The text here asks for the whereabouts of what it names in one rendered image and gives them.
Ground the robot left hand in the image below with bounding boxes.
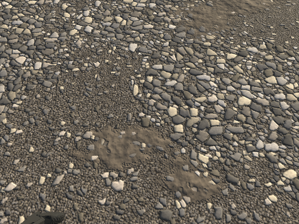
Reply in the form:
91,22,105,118
21,211,65,224

